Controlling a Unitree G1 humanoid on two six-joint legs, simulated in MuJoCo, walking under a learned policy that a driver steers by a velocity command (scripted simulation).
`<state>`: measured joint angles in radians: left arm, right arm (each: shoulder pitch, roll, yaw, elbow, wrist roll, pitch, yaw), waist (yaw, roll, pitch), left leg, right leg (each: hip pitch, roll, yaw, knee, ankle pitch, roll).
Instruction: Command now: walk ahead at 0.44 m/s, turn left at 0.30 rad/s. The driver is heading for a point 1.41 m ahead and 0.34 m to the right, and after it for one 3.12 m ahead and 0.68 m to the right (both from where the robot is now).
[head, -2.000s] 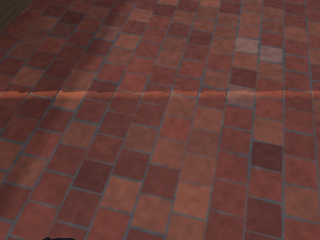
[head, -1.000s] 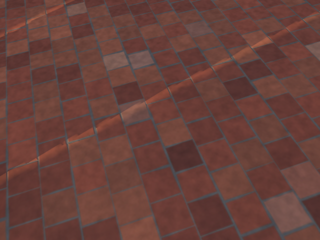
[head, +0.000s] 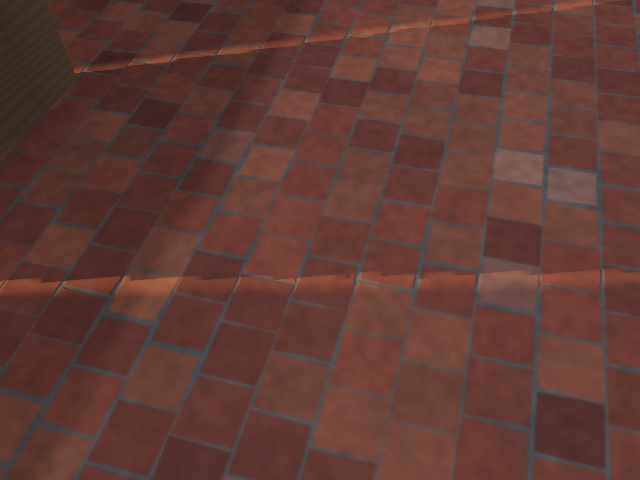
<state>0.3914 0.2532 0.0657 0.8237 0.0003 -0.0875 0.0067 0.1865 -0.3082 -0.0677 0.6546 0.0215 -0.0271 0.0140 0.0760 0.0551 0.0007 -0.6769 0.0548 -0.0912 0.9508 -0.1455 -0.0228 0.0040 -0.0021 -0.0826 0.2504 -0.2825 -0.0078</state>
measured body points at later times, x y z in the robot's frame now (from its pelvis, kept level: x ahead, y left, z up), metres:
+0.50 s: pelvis +0.26 +0.07 +0.00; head +0.27 +0.06 +0.45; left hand +0.45 +0.31 -0.10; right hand +0.26 -0.22 -0.12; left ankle +0.22 +0.16 -0.74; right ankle +0.37 -0.12 -0.67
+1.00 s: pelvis +0.52 -0.04 +0.00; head +0.55 -0.07 +0.45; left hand +0.72 +0.19 -0.10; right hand +0.60 -0.36 -0.08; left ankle +0.73 +0.08 -0.68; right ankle +0.48 -0.10 -0.74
